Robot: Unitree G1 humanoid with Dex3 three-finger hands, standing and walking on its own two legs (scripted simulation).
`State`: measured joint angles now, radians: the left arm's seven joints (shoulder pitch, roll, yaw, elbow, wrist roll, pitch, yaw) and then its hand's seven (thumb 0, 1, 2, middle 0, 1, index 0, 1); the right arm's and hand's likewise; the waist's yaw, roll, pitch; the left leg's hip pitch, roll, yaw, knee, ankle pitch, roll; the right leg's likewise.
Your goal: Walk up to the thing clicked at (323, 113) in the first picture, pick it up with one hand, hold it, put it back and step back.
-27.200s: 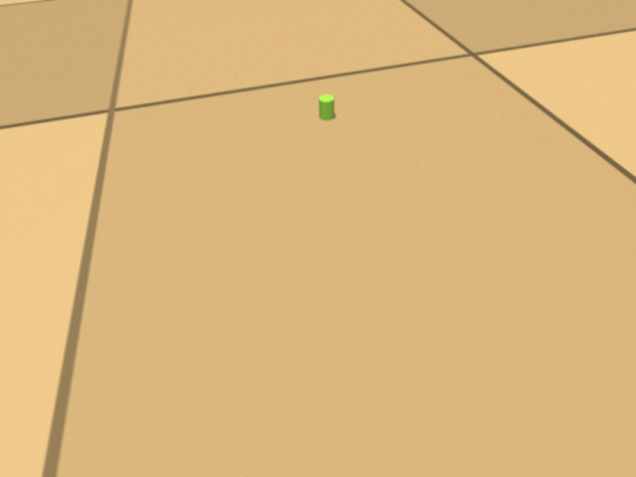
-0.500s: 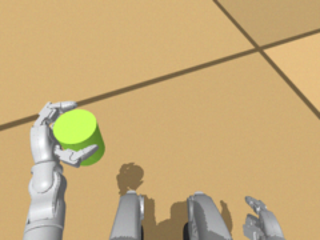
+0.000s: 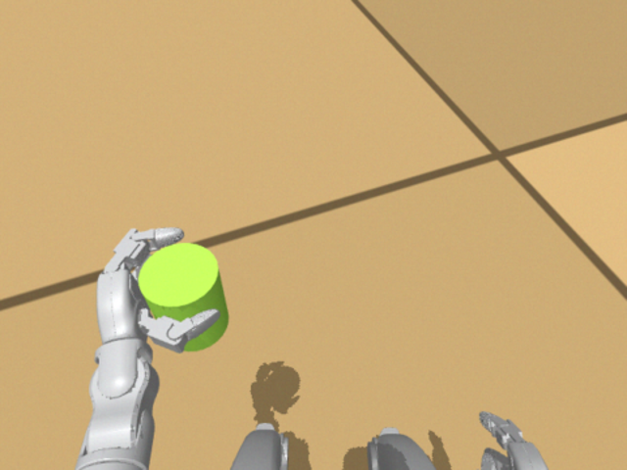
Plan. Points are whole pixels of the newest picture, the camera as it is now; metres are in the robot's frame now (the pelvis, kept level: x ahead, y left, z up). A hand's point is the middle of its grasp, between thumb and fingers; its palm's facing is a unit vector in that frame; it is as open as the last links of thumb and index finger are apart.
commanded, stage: lift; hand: left
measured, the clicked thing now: (188, 299) +0.34 +0.18 +0.01
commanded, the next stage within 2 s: hold in 0.72 s
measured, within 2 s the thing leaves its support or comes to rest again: neither
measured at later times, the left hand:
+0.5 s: hand (182, 264) +0.35 +0.17 +0.08, palm faces +0.24 -0.97 -0.02, open 12.0 cm
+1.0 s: hand (184, 257) +0.35 +0.17 +0.10, palm faces +0.23 -0.97 -0.01, open 12.0 cm
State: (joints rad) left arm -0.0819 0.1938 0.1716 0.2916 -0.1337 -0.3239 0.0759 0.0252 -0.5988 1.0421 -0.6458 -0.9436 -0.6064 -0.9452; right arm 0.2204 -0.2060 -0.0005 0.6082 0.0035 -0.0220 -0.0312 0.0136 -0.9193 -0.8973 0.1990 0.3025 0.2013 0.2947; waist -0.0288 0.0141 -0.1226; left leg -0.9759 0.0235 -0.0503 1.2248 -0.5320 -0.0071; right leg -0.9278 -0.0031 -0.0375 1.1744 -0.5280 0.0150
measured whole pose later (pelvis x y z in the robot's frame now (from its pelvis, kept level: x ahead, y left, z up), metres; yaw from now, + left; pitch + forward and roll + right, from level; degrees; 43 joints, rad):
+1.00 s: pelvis +0.02 -0.01 +0.05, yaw +0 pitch +9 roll -1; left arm -0.07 0.15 0.13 0.32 -0.13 -0.31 0.10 0.02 -0.59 1.04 -0.64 -0.95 -0.61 -0.94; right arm 0.23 -0.21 -0.01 0.62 -0.01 0.00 -0.03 0.01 -0.93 -0.90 0.20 0.30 0.20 0.29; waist -0.02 0.01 -0.07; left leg -0.65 0.03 -0.03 0.94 -0.44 -0.02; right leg -0.61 0.00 -0.03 0.91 -0.44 0.01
